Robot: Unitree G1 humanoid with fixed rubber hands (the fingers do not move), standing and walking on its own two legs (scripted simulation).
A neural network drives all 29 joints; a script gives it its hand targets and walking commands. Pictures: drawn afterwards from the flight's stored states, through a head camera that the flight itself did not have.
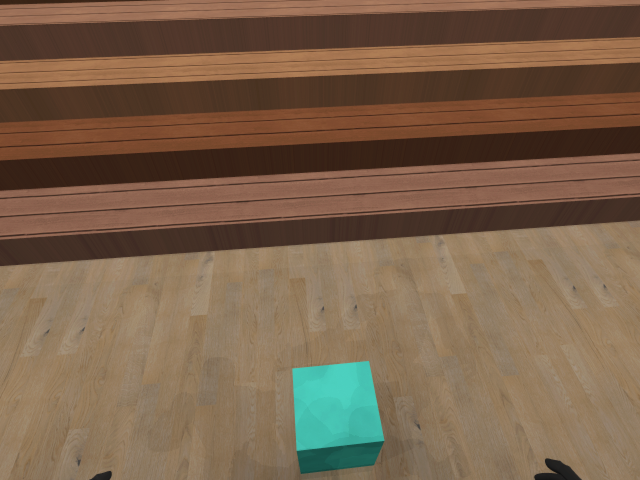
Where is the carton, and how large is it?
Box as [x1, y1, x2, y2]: [292, 361, 383, 473]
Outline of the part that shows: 368,361 292,369 296,448 301,473 371,465 374,463 383,442 383,436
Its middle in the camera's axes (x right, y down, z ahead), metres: +0.03 +0.51 +1.06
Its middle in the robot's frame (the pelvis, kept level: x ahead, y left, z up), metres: +0.40 -0.03 -0.66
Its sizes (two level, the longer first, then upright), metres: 0.210 0.200 0.250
